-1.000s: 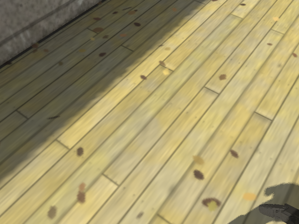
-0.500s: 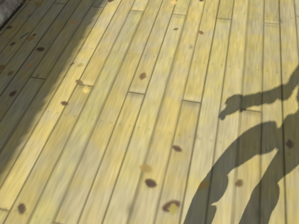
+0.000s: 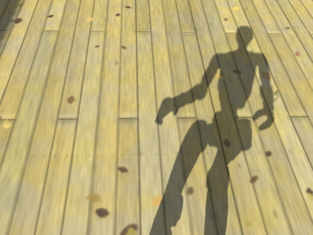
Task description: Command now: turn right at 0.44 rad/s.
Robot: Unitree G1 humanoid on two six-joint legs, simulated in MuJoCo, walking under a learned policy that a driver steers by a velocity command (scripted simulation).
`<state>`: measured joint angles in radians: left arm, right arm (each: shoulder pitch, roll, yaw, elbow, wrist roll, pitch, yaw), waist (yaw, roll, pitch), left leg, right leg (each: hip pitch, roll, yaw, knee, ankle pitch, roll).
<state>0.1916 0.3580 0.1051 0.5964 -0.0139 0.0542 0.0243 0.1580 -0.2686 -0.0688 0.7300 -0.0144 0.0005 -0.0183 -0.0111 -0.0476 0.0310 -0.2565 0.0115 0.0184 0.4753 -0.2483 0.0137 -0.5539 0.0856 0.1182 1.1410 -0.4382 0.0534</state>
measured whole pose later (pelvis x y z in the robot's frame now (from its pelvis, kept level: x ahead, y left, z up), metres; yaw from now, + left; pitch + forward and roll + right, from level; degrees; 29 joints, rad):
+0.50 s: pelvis +0.04 -0.03 +0.01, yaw -4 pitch +1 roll +0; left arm 0.36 0.26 0.05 0.70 -0.01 -0.04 0.01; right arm 0.18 -0.32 -0.07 0.78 0.01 -0.05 0.03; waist 0.04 0.03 -0.02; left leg -0.51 0.06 0.01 0.76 -0.21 -0.01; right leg -0.10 0.01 0.05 0.30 -0.23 -0.02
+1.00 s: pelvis +0.24 +0.01 +0.01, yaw -4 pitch +2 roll +0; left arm 0.13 0.28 0.05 0.67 -0.01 -0.07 -0.02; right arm 0.41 -0.26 -0.03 0.84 0.01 -0.08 0.01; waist -0.08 -0.05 0.01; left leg 0.01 -0.06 0.04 0.20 -0.25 0.07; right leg -0.69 -0.10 0.03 0.70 0.07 0.01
